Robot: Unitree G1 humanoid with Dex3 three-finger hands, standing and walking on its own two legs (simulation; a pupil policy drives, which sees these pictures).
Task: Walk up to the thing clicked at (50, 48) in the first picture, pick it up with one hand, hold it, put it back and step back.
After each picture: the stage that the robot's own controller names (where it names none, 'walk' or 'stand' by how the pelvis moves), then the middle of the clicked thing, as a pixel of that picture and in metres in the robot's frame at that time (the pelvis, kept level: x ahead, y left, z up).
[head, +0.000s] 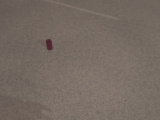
stand; (49, 44) +1.30 +0.37 -0.72
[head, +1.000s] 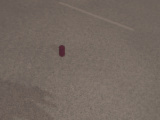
walk; (61, 51) +1.20 +0.17 -0.70
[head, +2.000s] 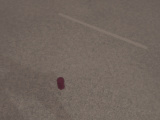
walk; (60, 83) +0.76 +0.16 -0.71
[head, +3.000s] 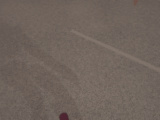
walk; (64, 119) +0.45 +0.19 -0.70
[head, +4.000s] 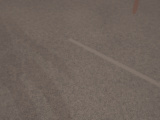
stand; out of the picture +0.31 +0.14 -0.72
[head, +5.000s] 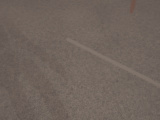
stand; out of the picture +0.31 +0.15 -0.73
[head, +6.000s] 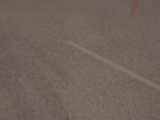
stand; out of the picture +0.31 +0.15 -0.73
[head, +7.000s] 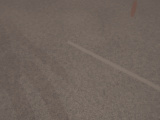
stand; out of the picture +0.30 +0.15 -0.73
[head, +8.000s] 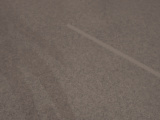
go down; out of the picture +0.32 +0.15 -0.71
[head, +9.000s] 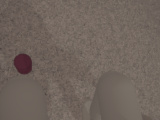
go down; (23, 64) +0.40 +0.18 -0.28
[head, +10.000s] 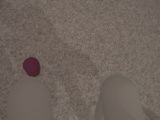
close in; (32, 67) +0.40 +0.18 -0.29
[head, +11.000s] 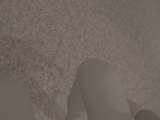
close in; out of the picture +0.39 +0.22 -0.22
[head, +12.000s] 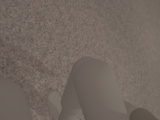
close; out of the picture +0.40 +0.24 -0.22
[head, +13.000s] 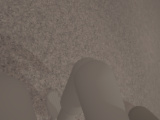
lift; out of the picture +0.37 +0.22 -0.23
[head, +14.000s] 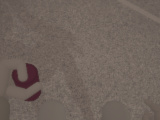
lift; (28, 83) +0.32 +0.18 -0.01
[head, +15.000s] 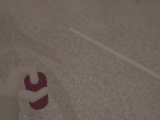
hold; (37, 91) +0.31 +0.16 +0.01
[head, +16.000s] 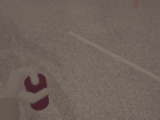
hold; (37, 92) +0.31 +0.16 +0.01
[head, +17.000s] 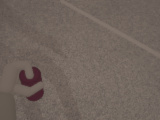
crouch; (32, 84) +0.34 +0.17 -0.05
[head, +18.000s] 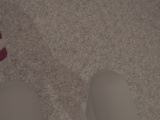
lower; out of the picture +0.45 +0.23 -0.12
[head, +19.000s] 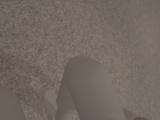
lower; out of the picture +0.42 +0.27 -0.23
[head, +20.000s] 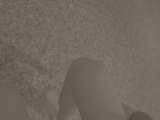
lower; out of the picture +0.42 +0.27 -0.23
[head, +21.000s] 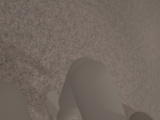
lower; out of the picture +0.42 +0.27 -0.23
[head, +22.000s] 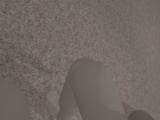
lower; out of the picture +0.41 +0.27 -0.23
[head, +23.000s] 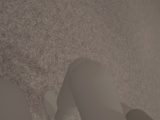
open; out of the picture +0.40 +0.25 -0.23
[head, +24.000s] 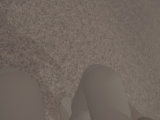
stand; out of the picture +0.40 +0.23 -0.24
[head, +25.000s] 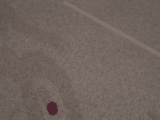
stand; (52, 108) +0.38 +0.16 -0.58
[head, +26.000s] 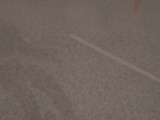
stand; out of the picture +0.37 +0.16 -0.66
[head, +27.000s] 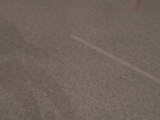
stand; out of the picture +0.36 +0.15 -0.67
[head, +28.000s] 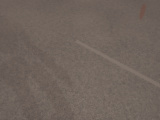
stand; out of the picture +0.39 +0.15 -0.72
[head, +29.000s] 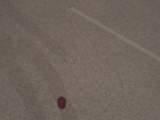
walk; (61, 103) +0.44 +0.11 -0.71
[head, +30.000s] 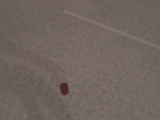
walk; (64, 89) +0.63 +0.17 -0.70
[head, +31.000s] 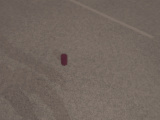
stand; (64, 59) +0.96 +0.16 -0.70
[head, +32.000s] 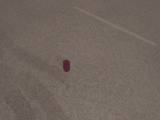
stand; (66, 65) +0.95 +0.15 -0.71
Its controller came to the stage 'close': yes
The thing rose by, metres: 0.72
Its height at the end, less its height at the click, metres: +0.00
